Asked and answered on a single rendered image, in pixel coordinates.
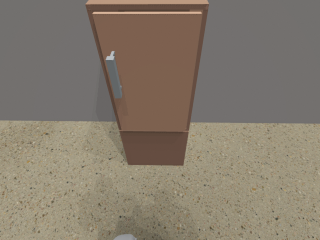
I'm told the handle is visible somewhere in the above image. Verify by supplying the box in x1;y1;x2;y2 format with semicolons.
106;51;122;99

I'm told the cupboard door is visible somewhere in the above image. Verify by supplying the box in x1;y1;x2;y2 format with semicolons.
92;11;202;131

